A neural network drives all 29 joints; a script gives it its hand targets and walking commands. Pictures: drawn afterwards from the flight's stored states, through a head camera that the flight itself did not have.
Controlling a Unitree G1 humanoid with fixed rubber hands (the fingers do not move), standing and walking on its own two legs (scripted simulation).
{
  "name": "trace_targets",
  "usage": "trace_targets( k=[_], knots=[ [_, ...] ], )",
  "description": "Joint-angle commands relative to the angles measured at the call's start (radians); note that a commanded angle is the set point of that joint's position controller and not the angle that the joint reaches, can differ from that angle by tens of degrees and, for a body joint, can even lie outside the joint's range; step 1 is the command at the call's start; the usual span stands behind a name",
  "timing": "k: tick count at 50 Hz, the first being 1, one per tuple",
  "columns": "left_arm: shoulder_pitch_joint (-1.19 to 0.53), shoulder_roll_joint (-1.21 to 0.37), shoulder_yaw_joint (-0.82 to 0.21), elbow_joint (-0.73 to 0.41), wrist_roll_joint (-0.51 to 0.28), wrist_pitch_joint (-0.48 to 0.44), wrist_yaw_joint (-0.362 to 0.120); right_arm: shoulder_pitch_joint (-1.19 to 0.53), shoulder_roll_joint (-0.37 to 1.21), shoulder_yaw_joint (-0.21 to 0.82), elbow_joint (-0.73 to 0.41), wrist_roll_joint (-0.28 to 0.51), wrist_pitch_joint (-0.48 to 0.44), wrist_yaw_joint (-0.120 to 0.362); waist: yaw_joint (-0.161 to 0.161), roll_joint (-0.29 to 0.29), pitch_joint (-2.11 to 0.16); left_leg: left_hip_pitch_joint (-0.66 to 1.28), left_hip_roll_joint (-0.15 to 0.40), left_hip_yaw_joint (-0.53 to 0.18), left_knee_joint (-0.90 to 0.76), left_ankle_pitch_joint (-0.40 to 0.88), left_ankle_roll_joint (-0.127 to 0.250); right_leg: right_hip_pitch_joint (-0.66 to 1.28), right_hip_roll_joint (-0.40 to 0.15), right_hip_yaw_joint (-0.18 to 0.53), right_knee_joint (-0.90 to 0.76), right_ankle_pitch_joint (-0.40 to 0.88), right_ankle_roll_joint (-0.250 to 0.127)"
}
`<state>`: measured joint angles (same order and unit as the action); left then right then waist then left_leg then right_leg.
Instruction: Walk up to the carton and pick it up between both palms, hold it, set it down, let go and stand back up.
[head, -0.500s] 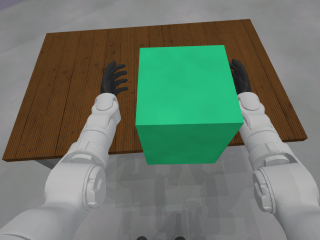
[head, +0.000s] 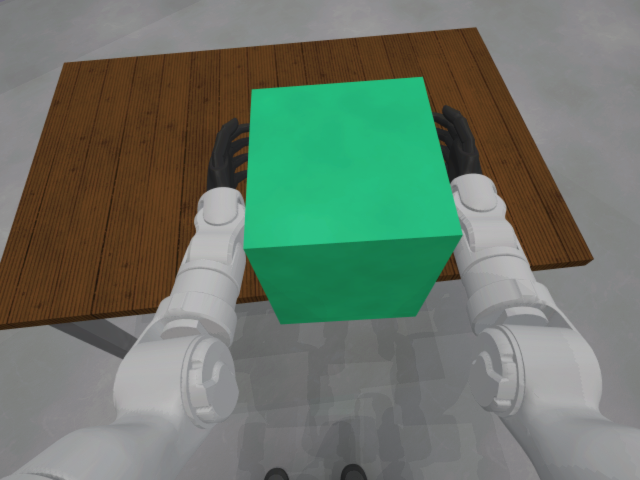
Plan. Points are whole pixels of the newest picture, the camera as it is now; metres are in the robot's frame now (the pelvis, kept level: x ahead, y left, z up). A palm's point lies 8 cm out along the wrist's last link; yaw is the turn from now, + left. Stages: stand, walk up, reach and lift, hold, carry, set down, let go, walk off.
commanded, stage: reach and lift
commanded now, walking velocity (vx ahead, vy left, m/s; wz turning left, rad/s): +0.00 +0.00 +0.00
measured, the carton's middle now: (342, 215) +0.44 -0.04 +0.01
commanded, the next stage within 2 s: none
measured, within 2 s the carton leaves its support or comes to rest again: leaves its support in 0.84 s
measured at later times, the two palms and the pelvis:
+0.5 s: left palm (229, 186) +0.46 +0.10 +0.06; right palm (466, 184) +0.45 -0.19 +0.06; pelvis +0.00 -0.01 +0.00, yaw +0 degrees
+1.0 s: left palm (183, 183) +0.44 +0.15 +0.09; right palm (434, 159) +0.46 -0.14 +0.10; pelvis +0.01 -0.01 +0.00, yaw +6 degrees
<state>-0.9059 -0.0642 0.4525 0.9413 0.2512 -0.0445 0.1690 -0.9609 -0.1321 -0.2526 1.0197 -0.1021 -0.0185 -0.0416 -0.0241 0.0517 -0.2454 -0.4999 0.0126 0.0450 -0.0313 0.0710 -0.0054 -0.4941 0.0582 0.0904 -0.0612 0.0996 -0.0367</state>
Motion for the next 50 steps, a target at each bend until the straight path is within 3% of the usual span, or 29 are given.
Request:
trace_targets(
  k=[1,4,7,11,21,30,35,41,46,50],
  knots=[
    [-0.383,-0.413,-0.123,-0.093,0.137,-0.021,-0.136,-0.314,0.588,0.002,-0.081,-0.242,-0.052,0.171,0.037,-0.088,-0.670,0.291,-0.013,-0.029,0.016,0.264,0.039,0.508,-0.071,-0.050,0.089,0.355,0.052],
    [-0.395,-0.380,-0.050,-0.047,0.176,-0.036,-0.149,-0.304,0.599,-0.039,-0.055,-0.312,-0.055,0.174,0.049,-0.114,-0.554,0.156,-0.025,-0.023,-0.068,0.168,0.070,0.605,-0.083,-0.047,0.086,0.374,0.071],
    [-0.400,-0.364,-0.028,-0.012,0.176,-0.056,-0.153,-0.293,0.599,-0.039,-0.053,-0.323,-0.063,0.179,0.056,-0.109,-0.521,0.083,-0.026,-0.021,-0.104,0.105,0.086,0.617,-0.082,-0.045,0.116,0.383,0.086],
    [-0.431,-0.363,-0.035,0.018,0.164,-0.076,-0.139,-0.321,0.625,-0.026,-0.062,-0.308,-0.075,0.170,0.077,-0.111,-0.558,0.066,-0.020,-0.016,-0.097,0.116,0.102,0.610,-0.082,-0.038,0.129,0.387,0.084],
    [-0.466,-0.364,-0.045,0.052,0.136,-0.106,-0.136,-0.353,0.645,0.010,-0.043,-0.297,-0.077,0.153,0.080,-0.130,-0.630,0.049,-0.022,-0.010,-0.086,0.145,0.104,0.651,-0.085,-0.038,0.156,0.457,0.084],
    [-0.543,-0.349,-0.150,0.077,0.034,-0.085,-0.113,-0.436,0.654,0.129,-0.021,-0.202,-0.046,0.153,0.070,-0.156,-0.746,0.088,-0.025,-0.010,-0.024,0.173,0.103,0.663,-0.069,-0.053,0.213,0.472,0.101],
    [-0.592,-0.415,-0.257,0.014,-0.038,-0.054,-0.106,-0.490,0.683,0.212,-0.056,-0.126,-0.032,0.146,0.042,-0.155,-0.846,0.139,-0.028,-0.015,0.021,0.239,0.093,0.698,-0.056,-0.060,0.242,0.553,0.102],
    [-0.638,-0.545,-0.411,-0.149,-0.113,0.027,-0.097,-0.574,0.697,0.273,-0.172,-0.051,-0.007,0.131,-0.030,-0.107,-0.943,0.286,-0.030,-0.042,0.090,0.347,0.071,0.681,-0.042,-0.076,0.240,0.622,0.088],
    [-0.685,-0.653,-0.515,-0.325,-0.154,0.127,-0.091,-0.624,0.686,0.265,-0.282,-0.013,0.052,0.116,-0.106,-0.027,-0.967,0.492,-0.023,-0.074,0.167,0.432,0.025,0.561,-0.032,-0.102,0.196,0.587,0.063],
    [-0.718,-0.667,-0.529,-0.415,-0.150,0.222,-0.089,-0.639,0.650,0.235,-0.318,0.003,0.134,0.114,-0.132,0.020,-0.875,0.592,-0.017,-0.091,0.199,0.423,-0.008,0.492,-0.029,-0.116,0.145,0.477,0.043]
  ],
)
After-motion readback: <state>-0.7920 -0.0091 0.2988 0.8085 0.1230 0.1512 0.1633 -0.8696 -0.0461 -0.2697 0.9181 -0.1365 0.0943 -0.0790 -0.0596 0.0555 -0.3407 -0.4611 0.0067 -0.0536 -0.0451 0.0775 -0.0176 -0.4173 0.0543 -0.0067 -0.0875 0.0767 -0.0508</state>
